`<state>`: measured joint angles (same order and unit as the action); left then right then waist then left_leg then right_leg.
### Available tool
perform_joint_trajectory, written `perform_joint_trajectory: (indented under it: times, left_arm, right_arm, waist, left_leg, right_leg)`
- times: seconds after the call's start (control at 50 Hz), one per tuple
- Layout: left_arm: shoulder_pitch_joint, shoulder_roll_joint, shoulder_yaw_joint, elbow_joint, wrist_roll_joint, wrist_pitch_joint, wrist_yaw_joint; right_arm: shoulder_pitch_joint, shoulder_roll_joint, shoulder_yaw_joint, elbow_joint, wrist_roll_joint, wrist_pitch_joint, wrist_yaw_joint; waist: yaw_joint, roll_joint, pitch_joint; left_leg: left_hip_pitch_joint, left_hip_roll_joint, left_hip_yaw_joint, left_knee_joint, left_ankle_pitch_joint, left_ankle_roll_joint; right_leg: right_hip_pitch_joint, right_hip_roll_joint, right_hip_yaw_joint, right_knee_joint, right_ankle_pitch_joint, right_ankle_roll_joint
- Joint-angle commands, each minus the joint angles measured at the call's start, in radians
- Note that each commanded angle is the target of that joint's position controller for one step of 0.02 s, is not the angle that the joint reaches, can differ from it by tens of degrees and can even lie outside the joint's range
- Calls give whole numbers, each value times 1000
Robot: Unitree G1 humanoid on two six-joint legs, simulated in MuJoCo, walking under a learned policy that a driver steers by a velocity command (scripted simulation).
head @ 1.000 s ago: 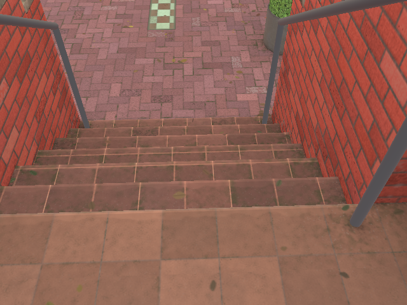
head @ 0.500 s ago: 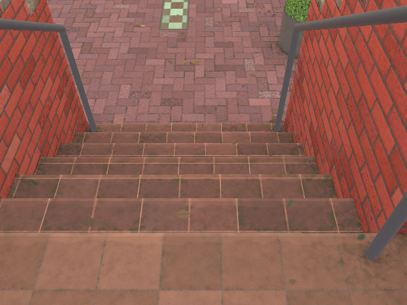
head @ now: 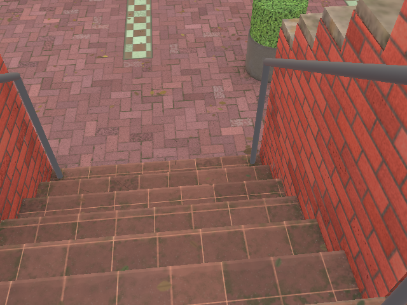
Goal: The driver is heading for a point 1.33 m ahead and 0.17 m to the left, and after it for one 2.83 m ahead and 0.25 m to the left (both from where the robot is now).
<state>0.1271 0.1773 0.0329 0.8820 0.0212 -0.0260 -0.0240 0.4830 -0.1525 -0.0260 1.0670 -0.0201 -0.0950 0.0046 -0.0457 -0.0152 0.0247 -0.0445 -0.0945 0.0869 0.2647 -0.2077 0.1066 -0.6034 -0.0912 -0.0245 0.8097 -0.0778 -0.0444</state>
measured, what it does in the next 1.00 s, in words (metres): walks ahead: right foot, then left foot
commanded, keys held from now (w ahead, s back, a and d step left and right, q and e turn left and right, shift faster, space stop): w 0.20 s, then no key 0.80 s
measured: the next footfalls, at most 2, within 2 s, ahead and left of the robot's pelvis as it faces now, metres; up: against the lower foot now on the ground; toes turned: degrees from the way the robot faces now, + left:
right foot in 0.20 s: +0.26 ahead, -0.12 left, +0.00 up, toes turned -4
left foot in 0.60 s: +0.33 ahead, +0.06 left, +0.00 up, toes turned +1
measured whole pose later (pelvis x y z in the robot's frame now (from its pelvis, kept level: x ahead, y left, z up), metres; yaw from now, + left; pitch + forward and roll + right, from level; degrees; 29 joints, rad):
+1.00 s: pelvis +0.26 +0.00 +0.00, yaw +1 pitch -1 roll +0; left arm 0.32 0.16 -0.04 1.11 -0.01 0.02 0.04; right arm 0.32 -0.14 0.02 1.09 0.00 -0.03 -0.03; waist -0.02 -0.02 0.02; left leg -0.16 -0.09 0.05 0.30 -0.12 0.09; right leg -0.08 -0.02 -0.08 0.36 -0.26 0.00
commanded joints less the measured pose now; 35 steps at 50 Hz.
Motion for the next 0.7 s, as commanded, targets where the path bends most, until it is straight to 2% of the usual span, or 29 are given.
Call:
perform_joint_trajectory:
  times: [0.02, 0.06, 0.08, 0.12, 0.14, 0.16, 0.18, 0.2, 0.22, 0.24, 0.26, 0.28, 0.3, 0.32, 0.34, 0.38, 0.42, 0.44, 0.46, 0.5, 0.52, 0.56, 0.58, 0.6, 0.62, 0.64, 0.66, 0.68, 0.7]
  left_arm:
    - [-103, 36, 2, -63, -7, -5, -1]
    - [-152, 40, 3, -80, -7, -9, 1]
    - [-170, 37, 0, -88, -13, -11, 6]
    - [-167, 42, 0, -96, -11, -19, 12]
    - [-135, 47, 3, -90, -8, -23, 18]
    - [-57, 53, 9, -69, -3, -29, 25]
    - [105, 73, 22, -16, 7, -39, 32]
    - [309, 135, 46, 38, 31, -54, 39]
    - [445, 233, 65, 45, 50, -64, 41]
    - [423, 250, 74, 66, 11, -52, 30]
    - [316, 187, 60, 51, -12, -47, 27]
    - [214, 122, 39, 32, -9, -53, 24]
    - [174, 81, 25, 29, -7, -59, 22]
    - [174, 55, 14, 38, -9, -63, 29]
    - [185, 52, 10, 45, -3, -68, 31]
    - [225, 76, 5, 68, -1, -81, 32]
    - [228, 93, 0, 75, -9, -81, 31]
    - [204, 97, -4, 68, -12, -80, 32]
    - [192, 88, -16, 68, -14, -75, 36]
    - [225, 85, -25, 87, -17, -62, 44]
    - [237, 71, -34, 97, -9, -51, 48]
    - [227, 68, -44, 98, -8, -32, 54]
    - [223, 67, -51, 105, -16, -21, 60]
    - [245, 70, -52, 116, -12, -10, 66]
    - [297, 67, -54, 118, -7, -7, 71]
    - [398, 15, -61, 139, -26, -6, 68]
    - [409, 1, -72, 163, -26, 11, 65]
    - [342, 62, -57, 156, -30, 19, 70]
    - [295, 80, -51, 150, -29, 24, 70]
  right_arm:
    - [56, -124, -17, -33, 4, -13, -6]
    - [94, -125, -15, -20, 5, -11, -10]
    - [105, -128, -16, -14, 4, -15, -12]
    - [100, -143, -20, -8, -2, -16, -18]
    - [84, -154, -22, -10, -3, -15, -23]
    - [66, -167, -24, -12, 5, -15, -25]
    - [45, -176, -25, -15, 14, -12, -27]
    - [27, -160, -18, -30, 28, -13, -30]
    - [63, -58, 8, -64, 48, -13, -30]
    - [154, -89, -11, -38, 49, -4, -26]
    - [82, -124, -19, -54, 27, 0, -29]
    - [0, -120, -22, -80, 24, -4, -29]
    - [-19, -106, -24, -85, 20, 9, -28]
    - [-12, -98, -28, -83, 4, 30, -26]
    - [-7, -85, -30, -83, 1, 53, -20]
    - [2, -58, -29, -86, 6, 85, -18]
    - [-25, -48, -22, -90, 4, 99, -23]
    - [-73, -41, -16, -106, 2, 100, -26]
    - [-142, -45, -11, -127, 1, 104, -22]
    - [-159, -45, 0, -130, 7, 108, -23]
    - [-129, -33, 11, -114, 4, 119, -22]
    - [-141, -49, 18, -114, 1, 119, -24]
    - [-142, -45, 25, -115, -6, 110, -29]
    - [-142, -62, 28, -113, -10, 100, -34]
    - [-125, -132, 14, -109, -10, 78, -46]
    - [-139, -150, 17, -103, 0, 71, -47]
    - [-205, -120, 24, -98, 22, 71, -38]
    - [-223, -77, 31, -101, 20, 68, -31]
    - [-210, -60, 36, -90, 18, 66, -27]
  waist:
    - [-8, 81, 114]
    - [-27, 79, 113]
    - [-31, 82, 118]
    - [-23, 81, 106]
    - [-5, 84, 86]
    - [33, 86, 45]
    - [101, 62, -31]
    - [179, 29, -144]
    - [189, -124, -291]
    - [148, -168, -309]
    - [115, -79, -165]
    - [96, -45, -77]
    - [57, -20, -39]
    - [33, -32, -19]
    - [18, -40, -26]
    - [-12, -53, -37]
    - [-26, -62, -37]
    - [-26, -71, -17]
    - [-10, -90, -22]
    - [7, -122, -44]
    - [5, -131, -70]
    - [8, -99, -32]
    - [4, -64, -3]
    - [4, -20, 17]
    - [31, 61, -2]
    - [82, 146, -23]
    - [76, 189, -1]
    - [55, 133, 52]
    - [40, 111, 52]
  left_leg:
    - [-80, 280, -192, -142, 151, 104]
    - [-6, 298, -191, -111, 234, 118]
    - [17, 300, -182, -93, 278, 125]
    - [61, 312, -176, -37, 404, 126]
    - [71, 314, -170, 13, 516, 120]
    - [70, 305, -155, 98, 666, 106]
    - [40, 260, -113, 265, 747, 79]
    - [-113, 222, -81, 512, 604, 47]
    - [-375, 101, -13, 898, 9, -6]
    - [-547, 1, -96, 1087, -337, -21]
    - [-606, 74, -152, 1108, -279, -18]
    - [-590, 97, -151, 1048, -218, -24]
    - [-533, 123, -134, 980, -188, -38]
    - [-486, 135, -128, 921, -172, -54]
    - [-442, 118, -115, 901, -147, -60]
    - [-399, 94, -104, 830, -91, -67]
    - [-362, 98, -89, 710, -18, -71]
    - [-321, 94, -72, 598, 30, -71]
    - [-277, 83, -58, 532, 81, -68]
    - [-232, 82, -52, 459, 116, -65]
    - [-155, 77, -40, 484, 120, -66]
    - [-125, 85, -56, 395, 48, -62]
    - [-90, 92, -59, 303, 35, -58]
    - [-52, 123, -102, 184, 117, -52]
    - [2, 236, -213, 117, 375, -35]
    - [46, 301, -261, 134, 536, 19]
    - [-113, 279, -267, 82, 355, 42]
    - [-156, 221, -255, 40, 199, 16]
    - [-169, 205, -248, 17, 151, 1]
  right_leg:
    - [9, 28, -40, -136, 48, 10]
    - [-8, 37, -51, -177, 33, 1]
    - [3, 43, -55, -198, 12, 1]
    - [47, 64, -70, -235, -53, -16]
    - [105, 85, -80, -261, -85, -31]
    - [212, 116, -93, -293, -92, -48]
    - [395, 145, -100, -355, -72, -70]
    - [654, 26, 36, -370, -60, -118]
    - [902, -289, 422, -405, 21, -209]
    - [905, -371, 633, -492, 193, -332]
    - [789, -317, 462, -484, 247, -308]
    - [658, -266, 326, -508, 392, -273]
    - [569, -216, 229, -526, 490, -222]
    - [503, -178, 163, -537, 550, -190]
    - [469, -160, 122, -533, 641, -180]
    - [434, -136, 62, -520, 789, -175]
    - [397, -103, 8, -512, 792, -146]
    - [345, -74, -30, -512, 746, -134]
    - [328, -57, -41, -511, 745, -119]
    - [349, -61, -35, -503, 670, -123]
    - [329, -75, -32, -489, 654, -123]
    - [313, -92, 11, -487, 467, -126]
    - [303, -102, 38, -480, 340, -120]
    - [299, -87, 56, -463, 189, -91]
    - [305, -51, 72, -426, -24, -55]
    - [296, 7, 51, -425, -217, -31]
    - [404, 24, 28, -493, -231, -1]
    - [407, 32, 43, -487, -200, 7]
    - [437, 26, 45, -490, -165, 9]
Velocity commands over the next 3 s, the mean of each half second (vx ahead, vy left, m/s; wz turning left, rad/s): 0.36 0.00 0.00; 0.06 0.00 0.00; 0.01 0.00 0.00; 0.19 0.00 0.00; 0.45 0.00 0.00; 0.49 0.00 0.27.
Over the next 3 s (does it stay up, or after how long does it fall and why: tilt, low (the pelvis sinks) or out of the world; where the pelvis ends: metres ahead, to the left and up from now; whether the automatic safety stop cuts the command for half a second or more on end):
stays up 0.76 0.03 -0.28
